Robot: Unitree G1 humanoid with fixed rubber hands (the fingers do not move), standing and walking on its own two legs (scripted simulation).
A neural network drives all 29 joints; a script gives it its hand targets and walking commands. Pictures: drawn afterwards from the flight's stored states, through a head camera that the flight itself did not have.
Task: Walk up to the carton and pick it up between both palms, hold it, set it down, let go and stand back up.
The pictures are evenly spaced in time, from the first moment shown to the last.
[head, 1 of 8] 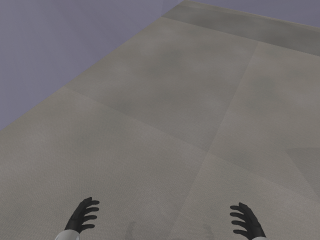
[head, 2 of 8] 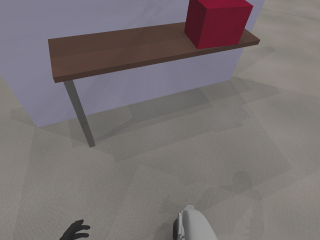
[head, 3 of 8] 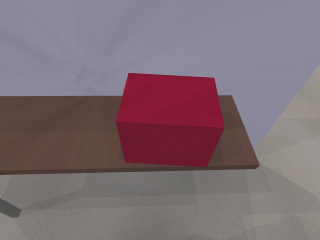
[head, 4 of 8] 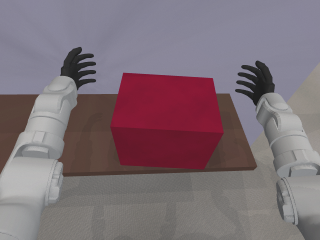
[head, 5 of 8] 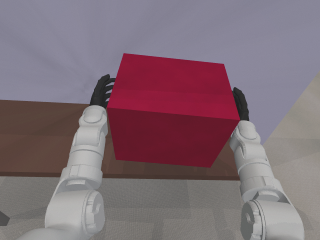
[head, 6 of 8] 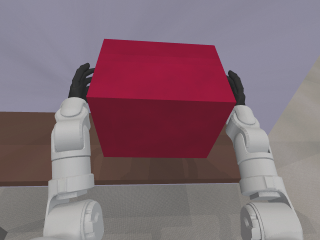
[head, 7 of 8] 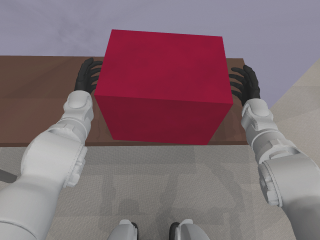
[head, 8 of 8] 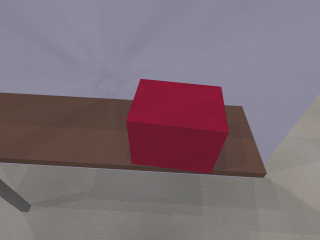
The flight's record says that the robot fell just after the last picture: no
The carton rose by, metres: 0.20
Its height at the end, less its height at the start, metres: +0.00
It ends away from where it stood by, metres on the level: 0.02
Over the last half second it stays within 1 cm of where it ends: yes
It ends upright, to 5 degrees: yes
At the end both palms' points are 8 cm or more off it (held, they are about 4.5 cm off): yes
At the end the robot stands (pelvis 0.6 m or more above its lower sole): yes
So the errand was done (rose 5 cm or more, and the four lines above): yes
